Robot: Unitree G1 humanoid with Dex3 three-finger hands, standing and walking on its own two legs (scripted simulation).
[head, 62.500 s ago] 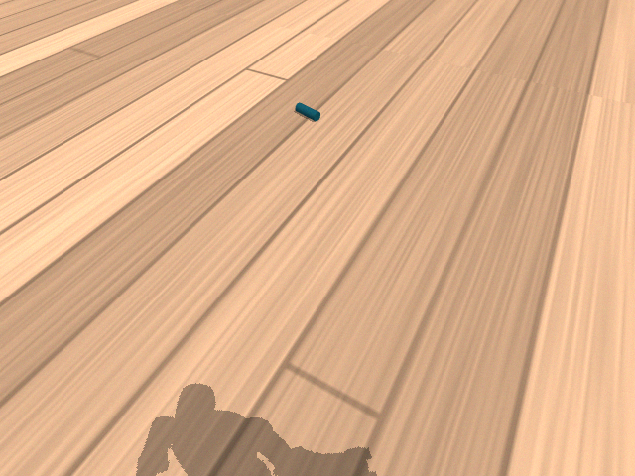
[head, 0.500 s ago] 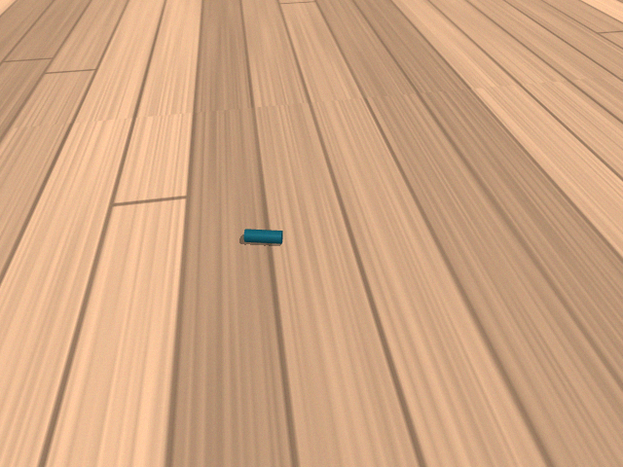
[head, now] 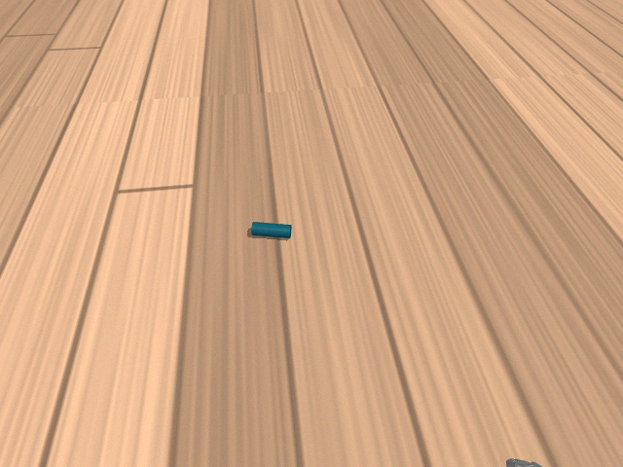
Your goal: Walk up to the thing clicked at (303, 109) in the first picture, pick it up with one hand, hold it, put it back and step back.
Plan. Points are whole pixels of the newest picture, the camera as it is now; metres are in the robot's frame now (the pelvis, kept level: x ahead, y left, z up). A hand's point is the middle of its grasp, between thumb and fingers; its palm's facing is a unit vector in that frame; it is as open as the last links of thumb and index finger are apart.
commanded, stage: step back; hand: left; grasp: from above
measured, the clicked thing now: (271, 230) +1.08 +0.21 -0.74
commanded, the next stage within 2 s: stand in 0.12 s
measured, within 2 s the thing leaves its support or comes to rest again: neither
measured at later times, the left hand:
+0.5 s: hand out of the picture +0.10 +0.25 -0.14, palm faces -0.02 -0.94 -0.34, open 7.4 cm
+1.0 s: hand out of the picture +0.07 +0.25 -0.14, palm faces -0.03 -0.94 -0.34, open 7.4 cm
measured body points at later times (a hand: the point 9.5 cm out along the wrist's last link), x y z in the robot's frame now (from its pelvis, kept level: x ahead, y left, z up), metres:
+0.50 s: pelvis +0.01 -0.01 +0.02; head +0.02 -0.01 +0.47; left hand +0.10 +0.29 -0.11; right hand +0.10 -0.31 -0.11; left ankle +0.04 +0.13 -0.73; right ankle -0.02 -0.13 -0.73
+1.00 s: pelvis +0.00 +0.00 +0.02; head +0.02 +0.00 +0.47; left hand +0.08 +0.30 -0.12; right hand +0.08 -0.30 -0.12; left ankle +0.04 +0.13 -0.73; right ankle -0.02 -0.13 -0.73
